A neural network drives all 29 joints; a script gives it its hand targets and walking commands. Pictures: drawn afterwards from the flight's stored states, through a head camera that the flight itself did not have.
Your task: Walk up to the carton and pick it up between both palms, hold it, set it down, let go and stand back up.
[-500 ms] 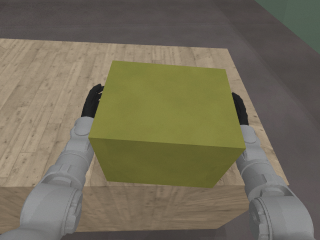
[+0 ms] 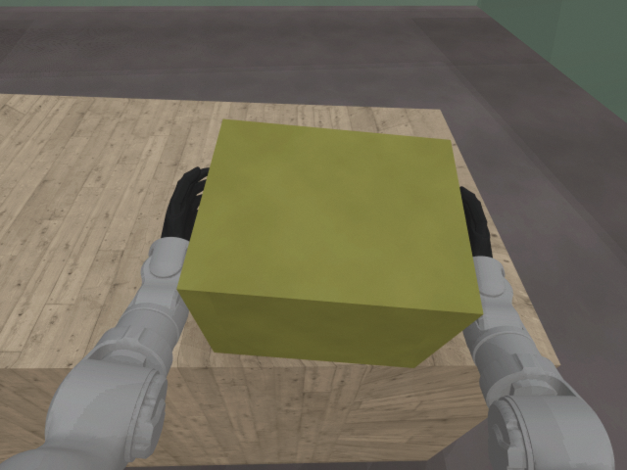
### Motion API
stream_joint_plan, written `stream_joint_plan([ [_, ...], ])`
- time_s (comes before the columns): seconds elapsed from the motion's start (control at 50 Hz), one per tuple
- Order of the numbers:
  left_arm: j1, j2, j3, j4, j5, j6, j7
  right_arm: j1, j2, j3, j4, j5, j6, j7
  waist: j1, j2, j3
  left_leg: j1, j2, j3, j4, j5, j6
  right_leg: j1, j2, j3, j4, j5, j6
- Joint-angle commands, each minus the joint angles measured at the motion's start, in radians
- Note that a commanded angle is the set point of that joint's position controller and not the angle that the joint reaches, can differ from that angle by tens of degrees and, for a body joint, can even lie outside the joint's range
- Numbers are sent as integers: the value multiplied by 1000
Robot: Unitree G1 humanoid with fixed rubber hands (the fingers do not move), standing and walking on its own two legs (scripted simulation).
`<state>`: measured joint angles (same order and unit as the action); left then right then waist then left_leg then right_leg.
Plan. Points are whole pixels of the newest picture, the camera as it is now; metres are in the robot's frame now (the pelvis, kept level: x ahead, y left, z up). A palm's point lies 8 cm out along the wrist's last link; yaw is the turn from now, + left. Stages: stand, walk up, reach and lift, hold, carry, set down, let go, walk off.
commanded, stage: reach and lift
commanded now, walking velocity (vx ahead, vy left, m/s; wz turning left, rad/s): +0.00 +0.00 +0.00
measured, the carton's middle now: (325, 252) +0.41 +0.00 +0.07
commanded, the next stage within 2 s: hold in 1.94 s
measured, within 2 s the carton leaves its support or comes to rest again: neither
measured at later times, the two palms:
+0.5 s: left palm (174, 225) +0.41 +0.20 +0.11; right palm (471, 244) +0.40 -0.19 +0.11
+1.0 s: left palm (150, 196) +0.38 +0.20 +0.18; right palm (496, 223) +0.38 -0.19 +0.17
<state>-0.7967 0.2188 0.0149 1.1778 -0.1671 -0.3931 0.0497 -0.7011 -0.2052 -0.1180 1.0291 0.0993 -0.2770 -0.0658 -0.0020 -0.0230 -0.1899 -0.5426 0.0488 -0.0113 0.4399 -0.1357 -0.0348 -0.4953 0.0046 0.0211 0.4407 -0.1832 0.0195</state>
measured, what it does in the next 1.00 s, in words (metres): stands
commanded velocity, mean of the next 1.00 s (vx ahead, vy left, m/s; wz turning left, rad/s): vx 0.00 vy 0.00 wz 0.00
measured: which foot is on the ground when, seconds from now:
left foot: down 0.00-1.00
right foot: down 0.00-1.00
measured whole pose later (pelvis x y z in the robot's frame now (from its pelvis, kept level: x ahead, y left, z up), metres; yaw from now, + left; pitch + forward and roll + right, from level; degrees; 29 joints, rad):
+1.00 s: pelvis +0.00 +0.00 +0.01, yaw +0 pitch +4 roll +0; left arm -0.71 0.26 0.02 0.74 -0.16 0.25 0.09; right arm -0.68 -0.23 -0.02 0.79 0.21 0.23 -0.12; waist 0.00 -0.02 -0.22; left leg -0.32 0.05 -0.01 0.39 -0.13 -0.04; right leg -0.28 0.00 0.02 0.40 -0.18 0.02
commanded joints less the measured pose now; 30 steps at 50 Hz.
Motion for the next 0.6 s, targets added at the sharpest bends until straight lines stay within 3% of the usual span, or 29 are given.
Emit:
stream_joint_plan([
  [0.0,-761,-683,-189,-243,102,-112,-134,-760,676,300,-267,-147,-144,158,7,69,-716,401,-58,38,-18,282,-7,279,15,-68,-87,298,1],
  [0.14,-718,-706,-224,-290,89,-99,-128,-727,683,353,-283,-129,-141,150,13,71,-740,423,-59,36,-11,340,-15,293,28,-71,-88,324,0],
  [0.22,-710,-708,-261,-342,62,-89,-125,-727,703,398,-323,-90,-140,141,13,61,-806,426,-63,33,2,370,-16,328,36,-66,-77,386,5],
  [0.3,-708,-715,-284,-388,53,-55,-115,-718,707,432,-339,-50,-107,131,23,81,-768,456,-67,31,4,371,-19,312,41,-67,-88,358,7],
  [0.34,-672,-716,-290,-397,43,-34,-118,-706,722,469,-366,-29,-86,124,27,56,-776,445,-70,32,1,372,-17,346,41,-60,-89,382,12],
  [0.46,-703,-771,-383,-592,-8,35,-96,-735,754,520,-482,45,-31,109,29,98,-817,515,-76,11,13,420,-32,316,52,-73,-103,371,5],
  [0.48,-698,-772,-377,-588,-1,56,-94,-744,746,520,-495,53,-16,106,26,75,-786,517,-77,6,8,404,-28,306,55,-75,-114,346,5],
  [0.58,-708,-780,-419,-733,-23,180,-93,-769,746,555,-609,103,87,90,21,78,-733,556,-77,-7,-6,362,-30,285,49,-64,-135,291,1],
])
